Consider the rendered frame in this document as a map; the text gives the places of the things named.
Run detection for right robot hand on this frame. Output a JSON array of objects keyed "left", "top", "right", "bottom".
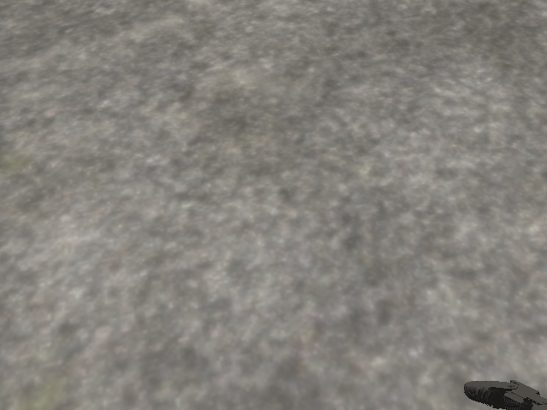
[{"left": 464, "top": 380, "right": 547, "bottom": 410}]

